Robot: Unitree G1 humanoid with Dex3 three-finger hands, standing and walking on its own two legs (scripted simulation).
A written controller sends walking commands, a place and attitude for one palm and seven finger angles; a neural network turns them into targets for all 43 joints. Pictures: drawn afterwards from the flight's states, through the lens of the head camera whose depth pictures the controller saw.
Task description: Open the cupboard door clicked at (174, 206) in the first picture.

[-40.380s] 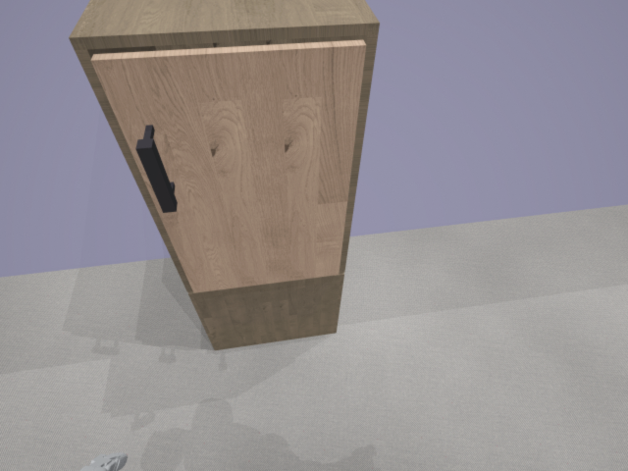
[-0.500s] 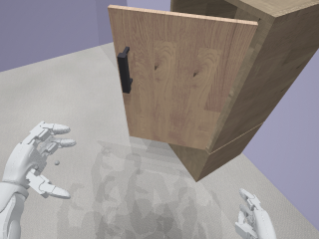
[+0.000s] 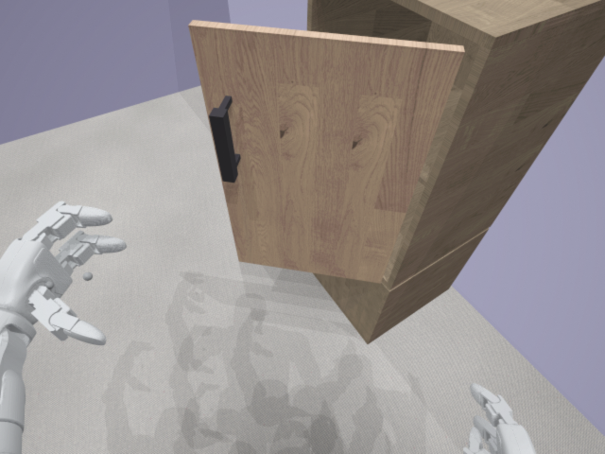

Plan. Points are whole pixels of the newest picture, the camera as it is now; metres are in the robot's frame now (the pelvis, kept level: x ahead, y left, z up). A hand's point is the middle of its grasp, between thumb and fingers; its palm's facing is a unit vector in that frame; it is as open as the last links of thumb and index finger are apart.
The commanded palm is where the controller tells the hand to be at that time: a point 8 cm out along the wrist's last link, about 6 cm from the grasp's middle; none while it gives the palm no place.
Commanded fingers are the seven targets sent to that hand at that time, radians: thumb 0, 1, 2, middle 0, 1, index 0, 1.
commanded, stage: raise the hand with hooked fingers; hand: left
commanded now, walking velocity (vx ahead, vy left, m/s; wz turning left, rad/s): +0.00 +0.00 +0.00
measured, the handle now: (228, 140) +0.57 +0.16 +0.08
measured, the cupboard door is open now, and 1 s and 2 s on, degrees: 47 47 47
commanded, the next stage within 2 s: move the hooked fingers beside the handle in 0.26 s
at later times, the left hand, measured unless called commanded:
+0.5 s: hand (98, 274) +0.29 +0.26 +0.10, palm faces -0.05 -1.00 -0.04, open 14.0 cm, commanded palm +0.28 +0.31 +0.10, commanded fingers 0.00 -0.50 0.30 -0.30 -1.20 -0.30 -1.20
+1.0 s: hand (134, 215) +0.39 +0.25 +0.10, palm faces -0.07 -1.00 -0.02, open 14.0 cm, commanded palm +0.37 +0.30 +0.09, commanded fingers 0.00 -0.50 0.30 -0.30 -1.20 -0.30 -1.20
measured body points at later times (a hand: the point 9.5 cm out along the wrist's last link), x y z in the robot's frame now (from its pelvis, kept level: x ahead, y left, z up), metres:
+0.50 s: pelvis +0.00 -0.01 +0.00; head +0.03 -0.01 +0.45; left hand +0.29 +0.32 +0.10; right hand +0.16 -0.25 -0.08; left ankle -0.01 +0.09 -0.71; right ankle +0.02 -0.11 -0.71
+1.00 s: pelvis +0.00 -0.01 +0.00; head +0.06 +0.00 +0.44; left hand +0.38 +0.31 +0.10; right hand +0.09 -0.28 -0.10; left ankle -0.01 +0.09 -0.71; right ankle +0.02 -0.11 -0.71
